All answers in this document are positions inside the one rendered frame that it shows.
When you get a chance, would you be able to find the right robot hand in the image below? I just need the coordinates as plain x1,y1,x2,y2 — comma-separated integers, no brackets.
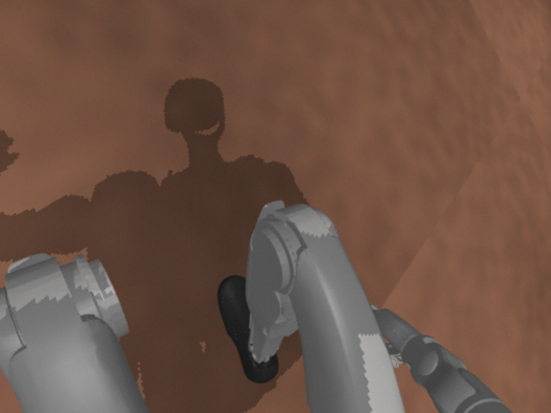
370,304,422,367

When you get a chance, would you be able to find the right robot arm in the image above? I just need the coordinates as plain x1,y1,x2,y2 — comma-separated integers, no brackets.
401,335,512,413

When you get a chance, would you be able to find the right robot foot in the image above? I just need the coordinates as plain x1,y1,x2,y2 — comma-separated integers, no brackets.
218,275,278,383

